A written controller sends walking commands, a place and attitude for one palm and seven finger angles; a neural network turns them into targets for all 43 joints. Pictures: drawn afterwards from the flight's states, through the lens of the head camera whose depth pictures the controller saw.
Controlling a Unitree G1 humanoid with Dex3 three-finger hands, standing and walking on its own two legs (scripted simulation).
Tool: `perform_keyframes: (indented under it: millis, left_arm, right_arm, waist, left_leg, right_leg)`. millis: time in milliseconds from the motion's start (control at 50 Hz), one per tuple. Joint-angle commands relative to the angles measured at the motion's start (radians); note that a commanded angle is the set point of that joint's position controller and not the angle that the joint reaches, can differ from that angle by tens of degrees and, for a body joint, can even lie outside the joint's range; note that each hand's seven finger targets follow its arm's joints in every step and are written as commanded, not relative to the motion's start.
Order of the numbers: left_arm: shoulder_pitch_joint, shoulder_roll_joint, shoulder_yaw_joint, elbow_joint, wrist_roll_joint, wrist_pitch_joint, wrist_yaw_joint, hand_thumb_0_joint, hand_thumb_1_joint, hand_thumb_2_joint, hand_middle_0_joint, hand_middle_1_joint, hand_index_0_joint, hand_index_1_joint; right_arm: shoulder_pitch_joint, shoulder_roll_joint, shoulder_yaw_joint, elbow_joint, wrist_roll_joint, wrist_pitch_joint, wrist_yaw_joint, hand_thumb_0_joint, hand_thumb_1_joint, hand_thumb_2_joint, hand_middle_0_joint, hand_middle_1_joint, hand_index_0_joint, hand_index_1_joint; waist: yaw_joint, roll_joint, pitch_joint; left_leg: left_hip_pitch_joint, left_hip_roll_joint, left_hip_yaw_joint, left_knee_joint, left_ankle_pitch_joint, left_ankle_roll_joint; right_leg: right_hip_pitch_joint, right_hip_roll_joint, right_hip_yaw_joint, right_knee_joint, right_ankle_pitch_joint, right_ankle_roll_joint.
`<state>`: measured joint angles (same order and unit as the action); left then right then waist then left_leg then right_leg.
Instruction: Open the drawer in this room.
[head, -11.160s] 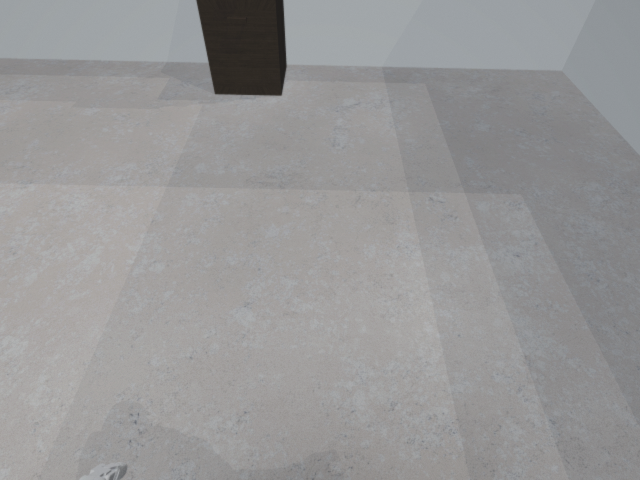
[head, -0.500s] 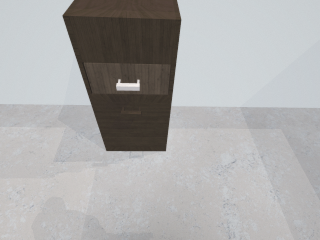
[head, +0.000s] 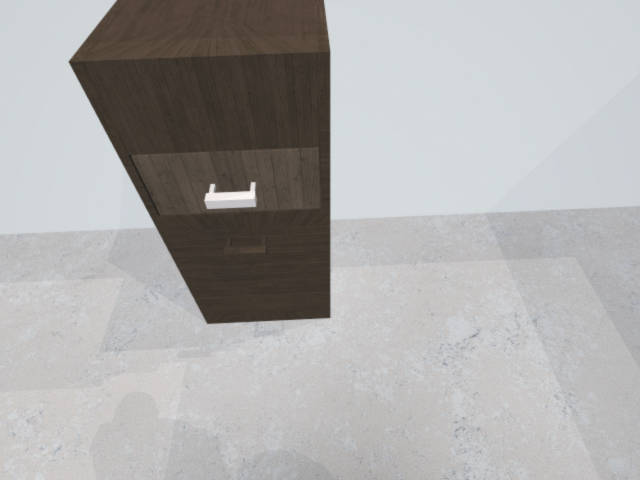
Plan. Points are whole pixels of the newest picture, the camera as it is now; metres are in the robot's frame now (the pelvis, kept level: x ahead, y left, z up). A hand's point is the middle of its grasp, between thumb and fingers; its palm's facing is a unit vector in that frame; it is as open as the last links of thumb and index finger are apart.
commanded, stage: take the last steps up to it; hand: left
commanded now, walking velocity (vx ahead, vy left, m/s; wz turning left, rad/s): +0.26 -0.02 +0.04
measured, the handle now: (232, 193) +0.70 +0.20 -0.12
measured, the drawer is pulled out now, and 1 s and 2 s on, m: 0.00 0.00 0.00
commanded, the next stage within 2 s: come to a stop and stand still in 0.30 s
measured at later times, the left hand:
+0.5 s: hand out of the picture +0.06 +0.15 -0.19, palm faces +0.14 -0.98 -0.11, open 7.4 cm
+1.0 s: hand (230, 409) +0.25 +0.15 -0.16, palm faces +0.00 -0.95 -0.30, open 7.4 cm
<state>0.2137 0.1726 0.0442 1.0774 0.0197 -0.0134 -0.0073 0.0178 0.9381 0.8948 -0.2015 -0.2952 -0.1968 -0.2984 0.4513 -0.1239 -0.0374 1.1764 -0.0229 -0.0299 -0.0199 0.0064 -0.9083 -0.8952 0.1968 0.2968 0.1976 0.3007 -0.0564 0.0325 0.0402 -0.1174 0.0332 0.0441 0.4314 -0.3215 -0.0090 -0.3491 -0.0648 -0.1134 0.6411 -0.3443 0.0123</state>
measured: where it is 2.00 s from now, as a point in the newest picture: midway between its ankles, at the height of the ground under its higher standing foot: outside the picture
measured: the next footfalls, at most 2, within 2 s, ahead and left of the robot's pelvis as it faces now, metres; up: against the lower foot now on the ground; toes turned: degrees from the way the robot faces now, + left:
right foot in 0.04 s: +0.09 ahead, -0.13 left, +0.00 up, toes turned -7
left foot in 0.44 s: +0.24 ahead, +0.11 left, +0.00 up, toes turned +11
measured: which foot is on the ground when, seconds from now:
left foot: down 0.00-0.04, up 0.06-0.42, down 0.44-0.90, up 0.92-1.00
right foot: up 0.00-0.02, down 0.04-0.46, up 0.48-0.88, down 0.90-1.00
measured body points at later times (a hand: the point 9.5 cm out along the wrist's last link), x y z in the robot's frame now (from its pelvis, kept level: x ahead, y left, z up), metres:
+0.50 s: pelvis +0.16 +0.01 -0.01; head +0.19 +0.04 +0.44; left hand +0.06 +0.20 -0.18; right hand +0.32 -0.21 -0.14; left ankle +0.20 +0.10 -0.74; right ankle +0.06 -0.12 -0.72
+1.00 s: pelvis +0.17 -0.05 -0.01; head +0.20 -0.08 +0.44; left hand +0.25 +0.20 -0.14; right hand +0.22 -0.31 -0.17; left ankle +0.17 +0.09 -0.70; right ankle +0.18 -0.18 -0.74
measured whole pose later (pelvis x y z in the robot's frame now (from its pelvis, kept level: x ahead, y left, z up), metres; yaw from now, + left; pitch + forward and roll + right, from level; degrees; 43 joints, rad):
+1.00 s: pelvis +0.17 -0.05 -0.01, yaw +0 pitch -1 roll +1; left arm 0.17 0.19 0.03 0.96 0.03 0.02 0.02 0.00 0.91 0.89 -0.20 -0.29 -0.20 -0.30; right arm 0.17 -0.26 -0.09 1.01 -0.02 0.08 0.00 0.00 -0.92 -0.90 0.19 0.30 0.19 0.30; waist -0.01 0.05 0.08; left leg -0.42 0.03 0.02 0.90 -0.47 -0.03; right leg -0.29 -0.07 -0.03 0.60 -0.30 0.02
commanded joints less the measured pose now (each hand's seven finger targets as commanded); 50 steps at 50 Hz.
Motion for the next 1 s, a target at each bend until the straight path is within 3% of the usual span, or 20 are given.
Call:
perform_keyframes:
  millis: [0, 20, 40, 100, 160, 320, 380, 400, 420, 440, 520, 620, 700, 800, 840, 860, 880, 900, 920, 980]
  left_arm:
    - [0.256, 0.126, 0.03, 0.039, 0.01, -0.043, 0.011, 0.0, 0.9, 0.9, -0.2, -0.3, -0.2, -0.3]
    - [0.333, 0.202, 0.047, 0.042, 0.005, -0.039, 0.022, 0.0, 0.9, 0.9, -0.2, -0.3, -0.2, -0.3]
    - [0.337, 0.198, 0.047, 0.043, -0.004, -0.041, 0.028, 0.0, 0.9, 0.9, -0.2, -0.3, -0.2, -0.3]
    - [0.183, 0.094, 0.017, 0.013, 0.001, -0.047, 0.035, 0.0, 0.9, 0.9, -0.2, -0.3, -0.2, -0.3]
    - [0.172, 0.064, 0.006, 0.014, 0.005, -0.065, 0.035, 0.0, 0.9, 0.9, -0.2, -0.3, -0.2, -0.3]
    - [0.225, 0.098, 0.002, 0.059, 0.006, -0.062, 0.034, 0.0, 0.9, 0.9, -0.2, -0.3, -0.2, -0.3]
    - [0.19, 0.093, 0.002, 0.056, -0.003, -0.051, 0.035, 0.0, 0.9, 0.9, -0.2, -0.3, -0.2, -0.3]
    - [0.205, 0.06, -0.007, 0.052, -0.005, -0.045, 0.037, 0.0, 0.9, 0.9, -0.2, -0.3, -0.2, -0.3]
    - [0.259, 0.011, -0.019, 0.05, -0.015, -0.039, 0.04, 0.0, 0.9, 0.9, -0.2, -0.3, -0.2, -0.3]
    - [0.28, 0.016, -0.024, 0.056, -0.017, -0.027, 0.049, 0.0, 0.9, 0.9, -0.2, -0.3, -0.2, -0.3]
    - [0.211, 0.043, -0.01, 0.05, -0.004, 0.018, 0.049, 0.0, 0.9, 0.9, -0.2, -0.3, -0.2, -0.3]
    - [0.169, 0.079, 0.028, -0.035, 0.002, 0.059, 0.04, 0.0, 0.9, 0.9, -0.2, -0.3, -0.2, -0.3]
    - [0.111, 0.069, 0.041, -0.1, 0.001, 0.073, 0.035, 0.0, 0.9, 0.9, -0.2, -0.3, -0.2, -0.3]
    - [0.092, 0.068, 0.025, -0.123, -0.001, 0.048, 0.034, 0.0, 0.9, 0.9, -0.2, -0.3, -0.2, -0.3]
    - [0.154, 0.111, 0.028, -0.103, 0.005, 0.027, 0.035, 0.0, 0.9, 0.9, -0.2, -0.3, -0.2, -0.3]
    - [0.128, 0.193, 0.032, -0.114, 0.017, 0.01, 0.041, 0.0, 0.9, 0.9, -0.2, -0.3, -0.2, -0.3]
    - [0.076, 0.267, 0.036, -0.14, 0.016, 0.006, 0.041, 0.0, 0.9, 0.9, -0.2, -0.3, -0.2, -0.3]
    - [0.07, 0.279, 0.032, -0.156, 0.012, 0.017, 0.039, 0.0, 0.9, 0.9, -0.2, -0.3, -0.2, -0.3]
    - [0.04, 0.285, 0.05, -0.152, 0.014, 0.013, 0.046, 0.0, 0.9, 0.9, -0.2, -0.3, -0.2, -0.3]
    - [-0.025, 0.231, 0.042, -0.172, 0.007, 0.011, 0.048, 0.0, 0.9, 0.9, -0.2, -0.3, -0.2, -0.3]
  right_arm:
    - [-0.047, -0.087, -0.015, -0.072, 0.012, -0.022, -0.002, 0.0, -0.9, -0.9, 0.2, 0.3, 0.2, 0.3]
    - [-0.086, -0.06, -0.011, -0.119, 0.01, -0.016, 0.006, 0.0, -0.9, -0.9, 0.2, 0.3, 0.2, 0.3]
    - [-0.155, -0.094, -0.017, -0.137, 0.004, -0.007, 0.008, 0.0, -0.9, -0.9, 0.2, 0.3, 0.2, 0.3]
    - [-0.171, -0.075, -0.027, -0.119, 0.0, 0.0, 0.021, 0.0, -0.9, -0.9, 0.2, 0.3, 0.2, 0.3]
    - [-0.138, -0.047, -0.023, -0.109, -0.002, 0.011, 0.028, 0.0, -0.9, -0.9, 0.2, 0.3, 0.2, 0.3]
    - [-0.331, -0.06, -0.004, -0.184, 0.009, -0.002, 0.039, 0.0, -0.9, -0.9, 0.2, 0.3, 0.2, 0.3]
    - [-0.224, -0.1, -0.006, -0.148, 0.004, -0.015, 0.024, 0.0, -0.9, -0.9, 0.2, 0.3, 0.2, 0.3]
    - [-0.136, -0.154, -0.015, -0.121, -0.002, -0.025, 0.012, 0.0, -0.9, -0.9, 0.2, 0.3, 0.2, 0.3]
    - [-0.077, -0.238, -0.027, -0.111, -0.001, -0.025, -0.001, 0.0, -0.9, -0.9, 0.2, 0.3, 0.2, 0.3]
    - [-0.099, -0.245, -0.019, -0.11, 0.012, -0.01, -0.013, 0.0, -0.9, -0.9, 0.2, 0.3, 0.2, 0.3]
    - [-0.282, -0.204, -0.016, -0.143, 0.013, 0.011, -0.033, 0.0, -0.9, -0.9, 0.2, 0.3, 0.2, 0.3]
    - [-0.294, -0.221, -0.045, -0.173, 0.012, 0.029, -0.036, 0.0, -0.9, -0.9, 0.2, 0.3, 0.2, 0.3]
    - [-0.333, -0.211, -0.062, -0.208, 0.0, 0.033, -0.026, 0.0, -0.9, -0.9, 0.2, 0.3, 0.2, 0.3]
    - [-0.346, -0.231, -0.068, -0.223, -0.008, 0.048, -0.002, 0.0, -0.9, -0.9, 0.2, 0.3, 0.2, 0.3]
    - [-0.324, -0.209, -0.063, -0.22, 0.001, 0.053, 0.007, 0.0, -0.9, -0.9, 0.2, 0.3, 0.2, 0.3]
    - [-0.275, -0.138, -0.051, -0.22, 0.011, 0.056, 0.014, 0.0, -0.9, -0.9, 0.2, 0.3, 0.2, 0.3]
    - [-0.288, -0.11, -0.039, -0.255, 0.015, 0.065, 0.018, 0.0, -0.9, -0.9, 0.2, 0.3, 0.2, 0.3]
    - [-0.313, -0.134, -0.042, -0.265, 0.01, 0.081, 0.018, 0.0, -0.9, -0.9, 0.2, 0.3, 0.2, 0.3]
    - [-0.309, -0.139, -0.045, -0.267, 0.004, 0.095, 0.015, 0.0, -0.9, -0.9, 0.2, 0.3, 0.2, 0.3]
    - [-0.244, -0.196, -0.054, -0.219, -0.001, 0.089, 0.024, 0.0, -0.9, -0.9, 0.2, 0.3, 0.2, 0.3]
  waist:
    - [0.151, -0.204, -0.04]
    - [0.179, -0.351, -0.04]
    - [0.191, -0.316, 0.004]
    - [0.1, -0.123, 0.103]
    - [0.056, -0.131, 0.06]
    - [0.084, -0.174, 0.045]
    - [0.015, -0.123, 0.005]
    - [-0.01, -0.013, -0.074]
    - [-0.007, 0.185, -0.17]
    - [0.005, 0.223, -0.197]
    - [0.054, 0.08, -0.026]
    - [0.066, 0.053, -0.1]
    - [0.07, 0.136, -0.092]
    - [0.078, 0.214, -0.078]
    - [0.113, 0.087, -0.094]
    - [0.096, -0.154, -0.08]
    - [0.086, -0.313, -0.036]
    - [0.101, -0.194, -0.026]
    - [0.085, -0.318, -0.028]
    - [0.065, -0.243, -0.023]
  left_leg:
    - [-0.4, 0.038, 0.02, 0.213, -0.104, 0.039]
    - [-0.523, -0.009, 0.073, 0.445, -0.284, 0.023]
    - [-0.547, 0.033, -0.002, 0.596, -0.269, 0.029]
    - [-0.519, 0.106, -0.025, 0.681, -0.059, 0.018]
    - [-0.437, 0.098, 0.019, 0.583, 0.005, -0.009]
    - [-0.295, 0.043, 0.079, 0.248, 0.076, 0.007]
    - [-0.041, 0.015, 0.1, 0.056, 0.204, 0.015]
    - [0.143, 0.104, 0.011, 0.025, 0.46, 0.035]
    - [0.293, 0.327, -0.205, 0.051, 0.869, 0.125]
    - [0.22, 0.41, -0.245, -0.02, 1.056, 0.195]
    - [0.016, 0.348, -0.125, -0.068, 0.935, 0.189]
    - [0.007, 0.343, -0.062, -0.067, 0.865, 0.193]
    - [-0.048, 0.311, -0.028, -0.064, 0.703, 0.175]
    - [-0.126, 0.272, -0.041, -0.038, 0.435, 0.137]
    - [-0.182, 0.191, -0.012, 0.068, 0.226, 0.066]
    - [-0.249, 0.083, 0.05, 0.227, -0.018, -0.003]
    - [-0.321, 0.005, 0.026, 0.352, -0.256, -0.029]
    - [-0.28, 0.01, -0.049, 0.451, -0.267, -0.015]
    - [-0.337, -0.007, -0.06, 0.546, -0.251, -0.019]
    - [-0.397, -0.003, -0.089, 0.703, -0.072, -0.036]
  right_leg:
    - [0.481, -0.179, 0.209, -0.284, -0.003, -0.062]
    - [0.497, -0.368, 0.475, -0.431, -0.11, -0.147]
    - [0.389, -0.392, 0.546, -0.486, -0.171, -0.181]
    - [0.207, -0.308, 0.332, -0.481, -0.042, -0.163]
    - [0.186, -0.243, 0.156, -0.448, 0.286, -0.147]
    - [0.248, -0.205, 0.087, -0.377, 0.546, -0.14]
    - [0.181, -0.148, 0.037, -0.218, 0.544, -0.093]
    - [0.104, -0.09, 0.014, -0.047, 0.457, -0.047]
    - [-0.031, -0.009, -0.023, 0.116, 0.067, 0.011]
    - [0.011, 0.007, 0.036, 0.254, -0.293, 0.027]
    - [-0.037, -0.037, 0.104, 0.308, -0.193, 0.037]
    - [-0.121, -0.001, 0.135, 0.513, -0.102, 0.048]
    - [-0.112, 0.006, 0.134, 0.446, -0.074, 0.046]
    - [0.067, 0.01, 0.055, 0.082, -0.045, 0.024]
    - [0.21, 0.004, 0.049, -0.188, 0.153, 0.026]
    - [0.218, -0.155, 0.22, -0.325, 0.252, -0.002]
    - [0.128, -0.34, 0.422, -0.368, 0.39, -0.099]
    - [0.036, -0.367, 0.384, -0.367, 0.364, -0.153]
    - [0.05, -0.353, 0.447, -0.376, 0.358, -0.163]
    - [0.137, -0.268, 0.296, -0.319, 0.413, -0.133]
